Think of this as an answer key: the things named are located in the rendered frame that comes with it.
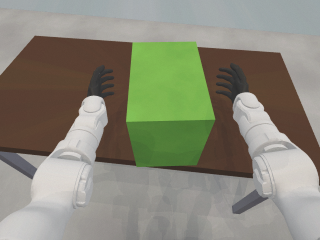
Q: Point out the table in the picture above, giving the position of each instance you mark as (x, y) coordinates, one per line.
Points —
(43, 88)

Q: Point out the left robot upper arm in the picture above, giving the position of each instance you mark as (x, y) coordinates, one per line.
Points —
(60, 187)

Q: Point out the right robot hand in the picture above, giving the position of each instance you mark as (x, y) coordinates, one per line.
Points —
(238, 81)

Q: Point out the carton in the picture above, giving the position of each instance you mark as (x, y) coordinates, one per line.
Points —
(169, 111)

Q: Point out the left robot hand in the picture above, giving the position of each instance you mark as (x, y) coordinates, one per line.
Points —
(95, 87)

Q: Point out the robot right forearm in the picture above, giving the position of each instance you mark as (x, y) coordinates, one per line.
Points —
(257, 129)

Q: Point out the robot left forearm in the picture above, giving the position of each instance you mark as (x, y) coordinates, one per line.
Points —
(84, 136)

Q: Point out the right robot upper arm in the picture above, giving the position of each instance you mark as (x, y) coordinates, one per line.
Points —
(288, 178)

